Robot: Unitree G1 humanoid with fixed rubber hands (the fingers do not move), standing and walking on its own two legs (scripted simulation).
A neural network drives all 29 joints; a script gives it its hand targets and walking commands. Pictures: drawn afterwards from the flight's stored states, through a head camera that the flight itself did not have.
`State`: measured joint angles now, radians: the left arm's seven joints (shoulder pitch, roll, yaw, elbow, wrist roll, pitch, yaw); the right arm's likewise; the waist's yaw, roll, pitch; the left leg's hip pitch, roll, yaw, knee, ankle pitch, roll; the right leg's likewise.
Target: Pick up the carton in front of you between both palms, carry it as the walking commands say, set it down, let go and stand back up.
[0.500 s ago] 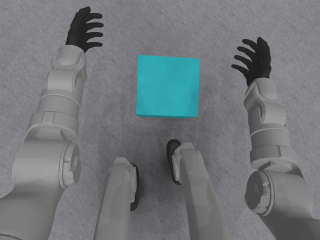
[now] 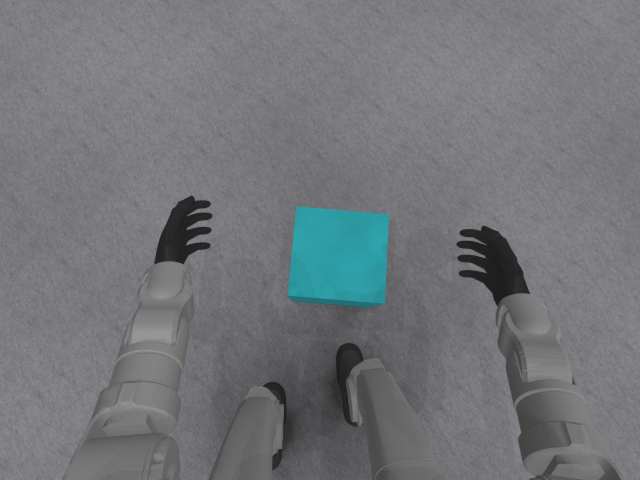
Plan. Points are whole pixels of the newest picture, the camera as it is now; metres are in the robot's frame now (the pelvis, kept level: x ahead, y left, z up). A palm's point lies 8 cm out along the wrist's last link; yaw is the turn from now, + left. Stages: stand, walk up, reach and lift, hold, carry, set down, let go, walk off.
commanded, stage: let go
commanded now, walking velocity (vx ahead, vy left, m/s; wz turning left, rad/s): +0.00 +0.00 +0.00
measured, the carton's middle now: (336, 262) +0.42 -0.08 -0.58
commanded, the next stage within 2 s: stand in 0.98 s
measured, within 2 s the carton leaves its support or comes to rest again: neither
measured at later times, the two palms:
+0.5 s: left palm (67, 383) +0.25 +0.23 -0.01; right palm (552, 392) +0.20 -0.23 +0.00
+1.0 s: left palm (44, 412) +0.23 +0.25 +0.00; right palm (552, 385) +0.20 -0.23 +0.00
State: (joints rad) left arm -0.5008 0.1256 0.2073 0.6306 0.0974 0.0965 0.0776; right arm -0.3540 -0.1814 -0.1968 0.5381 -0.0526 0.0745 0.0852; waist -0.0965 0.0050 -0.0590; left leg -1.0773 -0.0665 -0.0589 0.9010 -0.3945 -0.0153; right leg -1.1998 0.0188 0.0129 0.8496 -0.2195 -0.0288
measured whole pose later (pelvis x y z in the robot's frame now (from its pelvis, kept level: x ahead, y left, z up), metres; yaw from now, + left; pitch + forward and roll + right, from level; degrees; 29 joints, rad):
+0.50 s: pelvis +0.05 +0.01 +0.07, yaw -2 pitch +4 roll -1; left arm 0.14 0.19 0.07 0.50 0.04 0.02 -0.03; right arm 0.24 -0.22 -0.02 0.40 0.03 0.04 0.07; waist -0.03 0.01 0.05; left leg -0.21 -0.02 -0.07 0.48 -0.34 0.01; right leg -0.34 0.05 0.02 0.45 -0.18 -0.02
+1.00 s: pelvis +0.06 +0.02 +0.06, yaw -2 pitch -3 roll -1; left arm 0.21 0.21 0.02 0.49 0.00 0.09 -0.02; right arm 0.23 -0.24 -0.03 0.41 -0.02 0.20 0.01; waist 0.00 0.03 0.06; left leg -0.07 -0.03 -0.06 0.50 -0.37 0.02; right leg -0.21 0.04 0.03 0.48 -0.23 -0.01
